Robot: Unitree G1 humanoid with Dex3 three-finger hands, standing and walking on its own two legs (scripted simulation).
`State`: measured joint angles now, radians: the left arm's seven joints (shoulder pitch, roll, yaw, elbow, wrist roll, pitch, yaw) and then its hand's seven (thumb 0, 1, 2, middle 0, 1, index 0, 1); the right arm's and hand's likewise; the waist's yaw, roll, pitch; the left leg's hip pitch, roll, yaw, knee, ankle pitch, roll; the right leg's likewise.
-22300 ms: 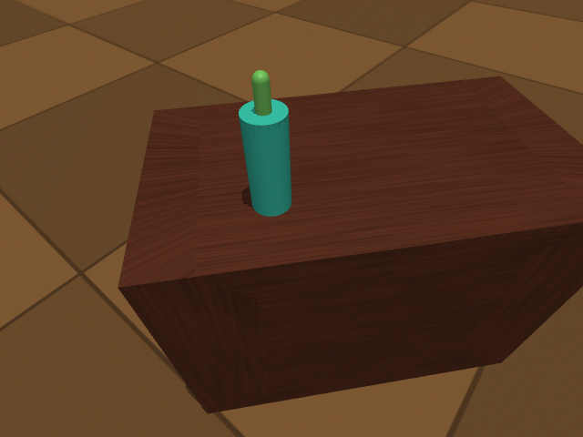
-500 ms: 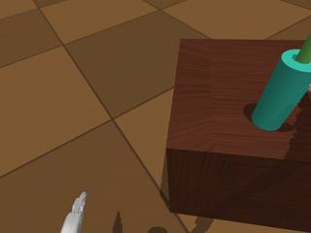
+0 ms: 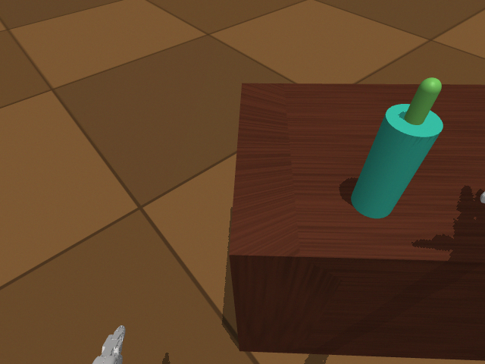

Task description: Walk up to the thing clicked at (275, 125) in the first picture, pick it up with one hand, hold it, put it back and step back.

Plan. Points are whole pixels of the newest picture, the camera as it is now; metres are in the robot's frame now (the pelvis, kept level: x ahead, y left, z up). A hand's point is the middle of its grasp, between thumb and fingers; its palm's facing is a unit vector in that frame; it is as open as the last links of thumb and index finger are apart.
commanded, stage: sink last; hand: right
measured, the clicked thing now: (396, 153) +0.44 -0.22 +0.13
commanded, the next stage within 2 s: home in 0.90 s
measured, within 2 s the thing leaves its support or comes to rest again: neither
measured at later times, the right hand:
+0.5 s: hand out of the picture +0.16 -0.24 +0.17, palm faces +0.40 +0.80 -0.44, open 17.5 cm
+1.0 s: hand out of the picture +0.13 -0.24 +0.21, palm faces +0.48 +0.72 -0.51, open 17.5 cm
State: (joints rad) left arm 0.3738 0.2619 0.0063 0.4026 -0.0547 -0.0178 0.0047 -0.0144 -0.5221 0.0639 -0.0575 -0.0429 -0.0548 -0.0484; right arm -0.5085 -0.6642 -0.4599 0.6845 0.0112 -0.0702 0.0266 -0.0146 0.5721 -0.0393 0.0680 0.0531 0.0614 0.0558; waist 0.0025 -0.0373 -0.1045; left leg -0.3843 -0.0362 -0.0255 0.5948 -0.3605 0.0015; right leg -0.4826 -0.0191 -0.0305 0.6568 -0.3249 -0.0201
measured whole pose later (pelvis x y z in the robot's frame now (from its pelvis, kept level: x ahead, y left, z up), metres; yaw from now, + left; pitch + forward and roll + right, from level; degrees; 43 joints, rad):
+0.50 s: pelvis -0.03 +0.02 +0.01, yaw -3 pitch -1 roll +0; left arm 0.35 0.24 0.11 0.39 -0.05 -0.01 0.07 -0.02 -0.51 0.05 -0.06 -0.05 -0.06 -0.05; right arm 0.45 -0.38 -0.33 -0.37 0.09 -0.13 -0.05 -0.01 0.55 -0.05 0.07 0.05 0.06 0.06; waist -0.05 -0.08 -0.02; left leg -0.22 -0.01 0.01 0.57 -0.34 0.01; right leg -0.31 0.01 0.00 0.57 -0.25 -0.01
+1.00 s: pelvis -0.04 +0.03 +0.01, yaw -3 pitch -3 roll -1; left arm 0.30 0.23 0.13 0.56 -0.02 -0.11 0.07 -0.02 -0.55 0.08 -0.06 -0.04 -0.05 -0.06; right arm 0.43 -0.40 -0.44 -0.30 0.08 -0.36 -0.04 -0.01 0.55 -0.05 0.06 0.06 0.06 0.06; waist -0.07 -0.09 0.05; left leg -0.18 -0.02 0.02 0.53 -0.30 0.03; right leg -0.24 0.00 0.01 0.49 -0.19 0.01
